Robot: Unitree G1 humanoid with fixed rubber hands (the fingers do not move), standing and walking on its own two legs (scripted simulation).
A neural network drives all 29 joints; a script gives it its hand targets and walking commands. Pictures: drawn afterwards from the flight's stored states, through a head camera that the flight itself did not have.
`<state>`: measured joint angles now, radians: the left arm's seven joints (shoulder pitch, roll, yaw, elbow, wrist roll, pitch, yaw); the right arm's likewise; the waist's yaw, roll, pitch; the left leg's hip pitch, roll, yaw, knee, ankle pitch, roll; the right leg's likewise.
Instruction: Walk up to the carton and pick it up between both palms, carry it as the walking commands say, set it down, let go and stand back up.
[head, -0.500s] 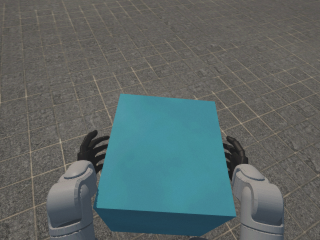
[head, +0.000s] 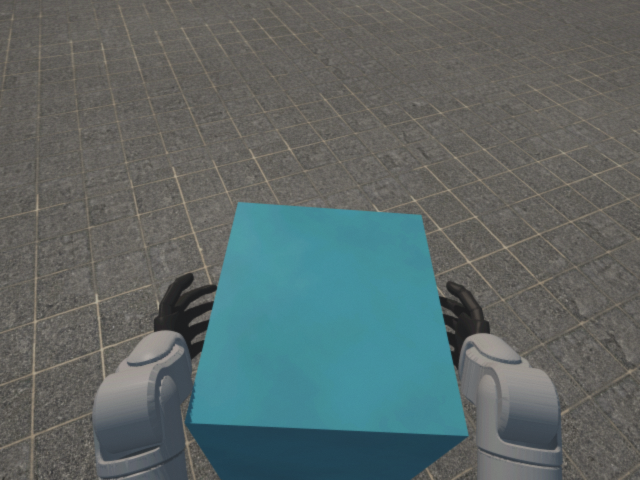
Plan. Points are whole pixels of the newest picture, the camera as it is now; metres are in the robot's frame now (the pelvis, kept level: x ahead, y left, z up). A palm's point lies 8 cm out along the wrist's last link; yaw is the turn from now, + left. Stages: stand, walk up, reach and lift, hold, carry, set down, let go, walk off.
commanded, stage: carry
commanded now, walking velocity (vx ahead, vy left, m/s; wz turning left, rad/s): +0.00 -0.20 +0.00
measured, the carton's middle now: (321, 347) +0.28 +0.01 -0.01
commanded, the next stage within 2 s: none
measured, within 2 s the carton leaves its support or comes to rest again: neither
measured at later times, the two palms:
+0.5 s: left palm (260, 360) +0.22 +0.08 +0.08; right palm (560, 366) +0.22 -0.25 +0.07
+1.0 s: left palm (303, 383) +0.20 +0.03 +0.09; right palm (615, 388) +0.20 -0.30 +0.07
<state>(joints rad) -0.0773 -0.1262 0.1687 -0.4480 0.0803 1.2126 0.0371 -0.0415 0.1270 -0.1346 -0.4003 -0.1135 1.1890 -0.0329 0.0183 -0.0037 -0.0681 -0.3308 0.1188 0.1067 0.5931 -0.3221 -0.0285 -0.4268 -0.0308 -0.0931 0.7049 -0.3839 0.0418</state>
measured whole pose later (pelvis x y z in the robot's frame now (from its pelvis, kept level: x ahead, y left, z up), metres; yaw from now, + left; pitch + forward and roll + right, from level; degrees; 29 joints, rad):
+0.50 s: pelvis -0.02 -0.09 +0.00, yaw +3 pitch +3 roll +0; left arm -0.10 -0.13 0.15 -0.39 0.09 1.21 0.04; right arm -0.04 0.10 -0.15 -0.40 -0.11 1.22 -0.04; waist 0.00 0.01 -0.09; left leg -0.45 0.11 0.08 0.90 -0.56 -0.03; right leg -0.39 0.00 -0.21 0.55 -0.23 -0.10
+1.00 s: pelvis -0.05 -0.14 +0.00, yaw +3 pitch +2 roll -1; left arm -0.08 -0.13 0.15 -0.40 0.10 1.21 0.03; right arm -0.05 0.09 -0.13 -0.38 -0.10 1.23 -0.04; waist -0.03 0.02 -0.08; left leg -0.28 0.09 0.11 0.57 -0.30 -0.03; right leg -0.34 -0.05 -0.10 0.52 -0.21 0.01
